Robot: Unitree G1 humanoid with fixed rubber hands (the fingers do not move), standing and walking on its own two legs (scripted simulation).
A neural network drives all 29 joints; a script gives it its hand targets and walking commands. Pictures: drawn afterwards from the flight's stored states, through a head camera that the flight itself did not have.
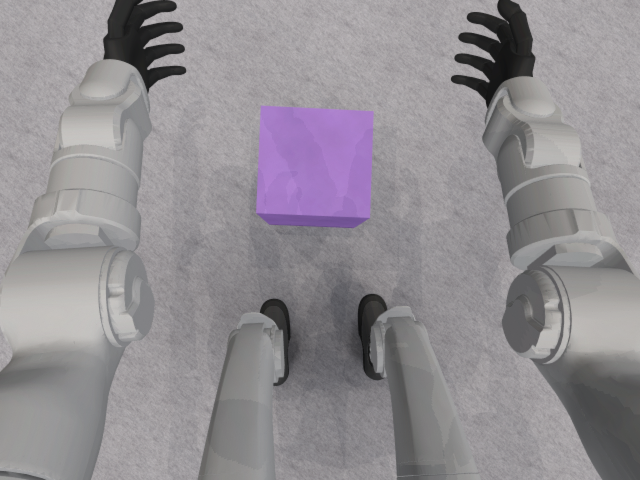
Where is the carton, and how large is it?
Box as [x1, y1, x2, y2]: [256, 106, 373, 227]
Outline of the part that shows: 261,106 256,213 269,224 354,227 369,217 373,111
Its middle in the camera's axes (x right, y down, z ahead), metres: -0.01 -0.15 +0.84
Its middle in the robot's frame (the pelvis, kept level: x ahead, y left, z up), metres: +0.52 +0.00 -0.51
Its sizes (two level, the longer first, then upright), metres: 0.210 0.200 0.250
